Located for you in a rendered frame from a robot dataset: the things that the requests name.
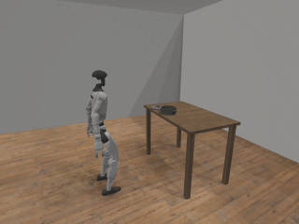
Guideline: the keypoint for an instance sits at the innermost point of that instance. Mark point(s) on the robot left hand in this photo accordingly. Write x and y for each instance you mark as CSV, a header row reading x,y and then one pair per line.
x,y
89,129

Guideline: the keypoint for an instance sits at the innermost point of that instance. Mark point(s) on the table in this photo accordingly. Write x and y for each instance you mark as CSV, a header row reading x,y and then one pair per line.
x,y
192,120

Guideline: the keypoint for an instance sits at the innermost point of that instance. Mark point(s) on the lid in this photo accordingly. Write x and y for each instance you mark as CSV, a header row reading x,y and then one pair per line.
x,y
155,107

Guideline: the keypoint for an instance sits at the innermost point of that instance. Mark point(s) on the right robot forearm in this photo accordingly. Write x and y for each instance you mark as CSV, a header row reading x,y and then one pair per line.
x,y
95,124

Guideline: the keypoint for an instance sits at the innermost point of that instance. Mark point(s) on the pot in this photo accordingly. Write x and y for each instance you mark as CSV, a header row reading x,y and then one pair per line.
x,y
168,110

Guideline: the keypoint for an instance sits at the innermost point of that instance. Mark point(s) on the robot torso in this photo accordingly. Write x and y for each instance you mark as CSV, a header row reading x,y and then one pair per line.
x,y
102,112

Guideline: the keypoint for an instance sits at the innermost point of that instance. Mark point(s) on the robot right hand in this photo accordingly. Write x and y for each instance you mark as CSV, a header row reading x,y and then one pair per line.
x,y
97,146

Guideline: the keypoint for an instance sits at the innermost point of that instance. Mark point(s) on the robot right upper arm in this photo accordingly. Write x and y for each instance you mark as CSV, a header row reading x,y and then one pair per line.
x,y
100,99

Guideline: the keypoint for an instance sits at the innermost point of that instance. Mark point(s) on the left robot forearm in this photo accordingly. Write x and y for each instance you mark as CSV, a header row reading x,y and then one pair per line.
x,y
89,119

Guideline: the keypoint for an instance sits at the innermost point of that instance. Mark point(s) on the left robot shin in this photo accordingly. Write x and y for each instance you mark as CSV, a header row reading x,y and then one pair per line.
x,y
104,164

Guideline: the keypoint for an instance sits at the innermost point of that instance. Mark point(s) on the robot left upper arm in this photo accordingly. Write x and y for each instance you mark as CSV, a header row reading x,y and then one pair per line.
x,y
89,104

